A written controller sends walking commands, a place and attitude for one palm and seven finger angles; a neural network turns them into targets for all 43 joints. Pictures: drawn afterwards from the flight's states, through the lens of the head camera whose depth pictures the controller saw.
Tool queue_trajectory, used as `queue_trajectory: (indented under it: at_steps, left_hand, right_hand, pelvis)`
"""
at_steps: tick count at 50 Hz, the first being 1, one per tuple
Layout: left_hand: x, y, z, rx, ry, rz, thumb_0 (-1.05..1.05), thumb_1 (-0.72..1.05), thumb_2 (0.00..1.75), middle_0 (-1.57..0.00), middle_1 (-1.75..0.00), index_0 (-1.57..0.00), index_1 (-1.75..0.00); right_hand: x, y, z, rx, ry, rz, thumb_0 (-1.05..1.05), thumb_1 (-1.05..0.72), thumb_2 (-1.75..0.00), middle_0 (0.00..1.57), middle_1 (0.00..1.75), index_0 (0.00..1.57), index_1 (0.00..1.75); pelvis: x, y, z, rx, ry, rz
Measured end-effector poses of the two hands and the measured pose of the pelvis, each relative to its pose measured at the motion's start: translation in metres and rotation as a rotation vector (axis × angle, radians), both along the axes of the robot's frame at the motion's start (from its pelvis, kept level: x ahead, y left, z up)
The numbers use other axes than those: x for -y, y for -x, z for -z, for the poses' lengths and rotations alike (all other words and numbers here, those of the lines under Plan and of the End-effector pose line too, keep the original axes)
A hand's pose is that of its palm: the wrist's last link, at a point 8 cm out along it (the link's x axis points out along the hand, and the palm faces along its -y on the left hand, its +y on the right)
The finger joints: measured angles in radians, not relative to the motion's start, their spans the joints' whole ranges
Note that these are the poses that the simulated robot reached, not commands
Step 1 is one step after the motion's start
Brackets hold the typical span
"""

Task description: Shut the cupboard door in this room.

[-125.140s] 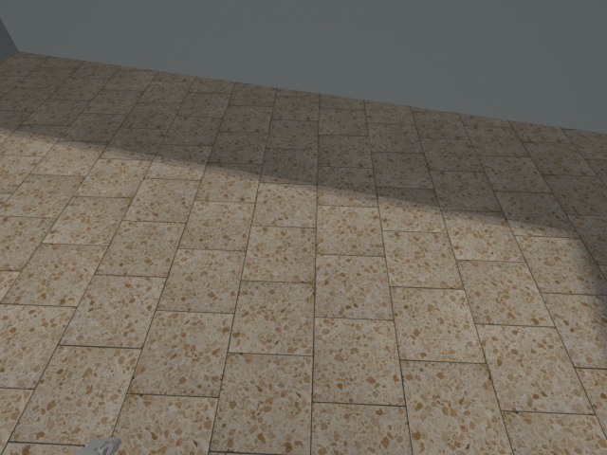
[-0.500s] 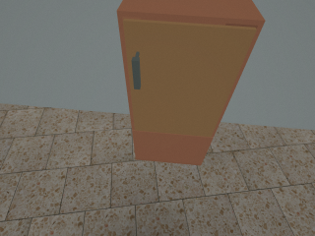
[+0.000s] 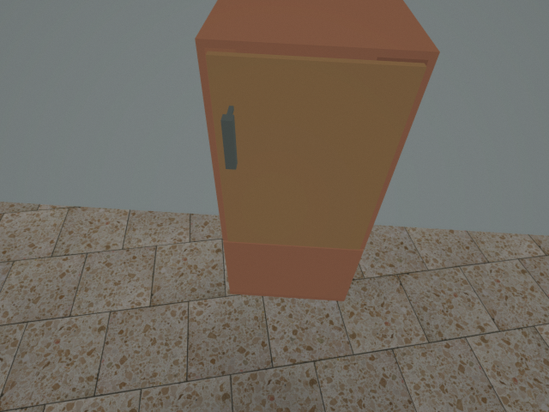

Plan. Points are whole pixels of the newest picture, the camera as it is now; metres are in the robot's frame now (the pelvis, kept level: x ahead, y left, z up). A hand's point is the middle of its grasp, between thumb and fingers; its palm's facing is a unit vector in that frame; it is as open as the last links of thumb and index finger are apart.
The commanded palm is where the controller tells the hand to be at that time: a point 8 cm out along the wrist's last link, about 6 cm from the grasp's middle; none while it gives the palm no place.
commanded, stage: let the arm hang, fingers relaxed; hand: left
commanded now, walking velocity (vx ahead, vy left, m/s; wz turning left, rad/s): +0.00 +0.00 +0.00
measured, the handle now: (231, 137) +0.66 +0.13 +0.04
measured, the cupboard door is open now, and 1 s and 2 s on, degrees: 0 0 0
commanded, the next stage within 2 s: look to check the result in 0.02 s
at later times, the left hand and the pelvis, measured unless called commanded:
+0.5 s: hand out of the picture -0.03 +0.15 -0.17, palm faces +0.03 -0.98 -0.17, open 7.3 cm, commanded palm none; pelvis +0.01 -0.01 +0.00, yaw +0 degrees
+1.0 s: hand out of the picture +0.00 +0.14 -0.18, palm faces +0.03 -0.98 -0.17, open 7.3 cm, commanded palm none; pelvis +0.03 -0.01 +0.00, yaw +0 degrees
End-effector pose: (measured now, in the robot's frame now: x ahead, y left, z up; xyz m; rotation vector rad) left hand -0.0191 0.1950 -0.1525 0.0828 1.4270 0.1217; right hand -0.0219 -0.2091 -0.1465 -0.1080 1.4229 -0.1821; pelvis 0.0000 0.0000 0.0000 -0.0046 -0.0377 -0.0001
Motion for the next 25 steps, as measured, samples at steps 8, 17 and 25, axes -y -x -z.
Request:
queue_trajectory:
  at_steps: [8,17,25]
  left_hand:
    - [-0.01,0.009,-0.004,-0.046,-0.033,-0.004,0.0,0.91,0.9,-0.2,-0.3,-0.2,-0.3]
    - [-0.013,0.021,-0.009,-0.099,-0.054,-0.011,0.0,0.91,0.9,-0.2,-0.3,-0.2,-0.3]
    - [-0.005,0.017,-0.008,-0.099,-0.042,-0.015,0.0,0.91,0.9,-0.2,-0.3,-0.2,-0.3]
  right_hand:
    - [0.003,-0.001,0.0,-0.017,-0.001,-0.001,0.0,-0.91,-0.9,0.2,0.3,0.2,0.3]
    - [0.005,-0.008,0.002,-0.025,-0.012,-0.009,0.0,-0.9,-0.9,0.2,0.3,0.2,0.3]
    - [0.008,-0.021,0.002,-0.016,-0.012,-0.019,0.0,-0.9,-0.9,0.2,0.3,0.2,0.3]
  pelvis:
    - [0.002,-0.004,-0.001,-0.002,-0.001,0.002]
    - [0.004,-0.009,-0.001,-0.002,-0.004,0.004]
    - [0.007,-0.015,-0.002,-0.003,-0.005,0.002]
